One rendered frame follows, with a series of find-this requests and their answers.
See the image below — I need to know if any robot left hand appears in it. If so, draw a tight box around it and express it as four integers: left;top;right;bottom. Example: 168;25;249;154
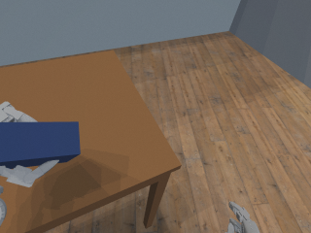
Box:
0;101;59;187

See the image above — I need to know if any sponge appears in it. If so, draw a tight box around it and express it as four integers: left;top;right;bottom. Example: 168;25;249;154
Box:
0;121;81;169

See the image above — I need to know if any robot right hand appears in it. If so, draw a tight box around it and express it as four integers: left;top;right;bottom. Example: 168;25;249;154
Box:
225;201;260;233

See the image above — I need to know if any table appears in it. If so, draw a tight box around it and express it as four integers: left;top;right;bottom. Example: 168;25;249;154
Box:
0;50;182;233

